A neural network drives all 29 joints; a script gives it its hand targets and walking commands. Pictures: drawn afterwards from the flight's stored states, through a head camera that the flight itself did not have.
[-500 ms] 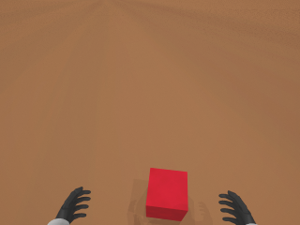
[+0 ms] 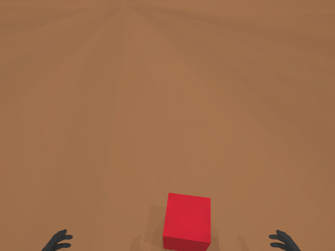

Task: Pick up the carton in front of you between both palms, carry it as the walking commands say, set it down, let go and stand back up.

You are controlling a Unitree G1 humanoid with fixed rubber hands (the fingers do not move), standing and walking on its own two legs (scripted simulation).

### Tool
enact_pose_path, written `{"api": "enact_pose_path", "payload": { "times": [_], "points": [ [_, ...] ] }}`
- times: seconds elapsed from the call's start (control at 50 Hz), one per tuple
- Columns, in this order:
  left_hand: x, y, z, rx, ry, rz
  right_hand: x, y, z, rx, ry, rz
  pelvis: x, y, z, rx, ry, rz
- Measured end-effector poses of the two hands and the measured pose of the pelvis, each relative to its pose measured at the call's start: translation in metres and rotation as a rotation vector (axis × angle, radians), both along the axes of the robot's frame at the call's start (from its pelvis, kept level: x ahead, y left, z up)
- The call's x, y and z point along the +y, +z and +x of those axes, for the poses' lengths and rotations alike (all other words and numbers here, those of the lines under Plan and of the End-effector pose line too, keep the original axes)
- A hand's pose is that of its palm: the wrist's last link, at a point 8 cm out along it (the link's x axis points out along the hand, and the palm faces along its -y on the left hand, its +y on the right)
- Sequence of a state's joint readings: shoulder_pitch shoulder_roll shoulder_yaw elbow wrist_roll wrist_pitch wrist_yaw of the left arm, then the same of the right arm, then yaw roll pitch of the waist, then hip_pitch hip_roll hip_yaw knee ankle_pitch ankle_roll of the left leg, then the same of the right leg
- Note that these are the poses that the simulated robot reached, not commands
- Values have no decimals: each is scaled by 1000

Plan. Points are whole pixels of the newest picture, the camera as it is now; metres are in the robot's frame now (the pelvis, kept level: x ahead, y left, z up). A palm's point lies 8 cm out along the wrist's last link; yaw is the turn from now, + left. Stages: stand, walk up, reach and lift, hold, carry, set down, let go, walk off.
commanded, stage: stand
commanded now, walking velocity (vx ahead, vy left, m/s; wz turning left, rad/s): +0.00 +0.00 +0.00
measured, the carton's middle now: (186, 224) +0.39 -0.07 -0.65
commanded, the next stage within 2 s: none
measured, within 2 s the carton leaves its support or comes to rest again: neither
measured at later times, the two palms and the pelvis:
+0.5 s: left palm out of the picture +0.10 +0.30 -0.09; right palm out of the picture +0.11 -0.29 -0.09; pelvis -0.01 +0.00 +0.01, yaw +0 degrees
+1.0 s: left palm out of the picture +0.07 +0.31 -0.09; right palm out of the picture +0.08 -0.30 -0.09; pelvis -0.03 +0.00 +0.01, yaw +0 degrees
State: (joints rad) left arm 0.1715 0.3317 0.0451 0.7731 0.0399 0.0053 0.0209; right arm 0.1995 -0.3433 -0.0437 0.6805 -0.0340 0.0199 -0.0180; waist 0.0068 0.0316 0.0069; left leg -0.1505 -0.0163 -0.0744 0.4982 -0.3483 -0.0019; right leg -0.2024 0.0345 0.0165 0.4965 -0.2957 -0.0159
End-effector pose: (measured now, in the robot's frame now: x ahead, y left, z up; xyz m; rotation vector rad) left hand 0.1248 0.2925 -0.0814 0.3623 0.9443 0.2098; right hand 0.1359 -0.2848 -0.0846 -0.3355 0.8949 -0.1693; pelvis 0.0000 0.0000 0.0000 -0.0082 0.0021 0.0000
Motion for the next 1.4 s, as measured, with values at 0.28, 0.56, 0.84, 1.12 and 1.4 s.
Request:
{"api": "enact_pose_path", "payload": {
  "times": [0.28, 0.56, 0.84, 1.12, 1.4],
  "points": [
    [0, -6, -10, 36, 15, -13, -5, -3, -12, 43, -6, -16, 0, 3, -2, -14, 2, 3],
    [7, -7, -30, 77, 35, -11, -10, -4, -32, 83, -14, -29, 0, 6, -12, -30, 1, 6],
    [13, -9, -50, 117, 50, -8, -15, -7, -51, 130, -24, -33, 1, 8, -22, -41, 1, 7],
    [17, -10, -60, 144, 55, -4, -18, -8, -62, 165, -35, -38, 1, 10, -27, -45, 1, 7],
    [20, -10, -63, 161, 53, 2, -21, -8, -67, 187, -43, -40, 2, 10, -29, -45, 1, 8]
  ]
}}
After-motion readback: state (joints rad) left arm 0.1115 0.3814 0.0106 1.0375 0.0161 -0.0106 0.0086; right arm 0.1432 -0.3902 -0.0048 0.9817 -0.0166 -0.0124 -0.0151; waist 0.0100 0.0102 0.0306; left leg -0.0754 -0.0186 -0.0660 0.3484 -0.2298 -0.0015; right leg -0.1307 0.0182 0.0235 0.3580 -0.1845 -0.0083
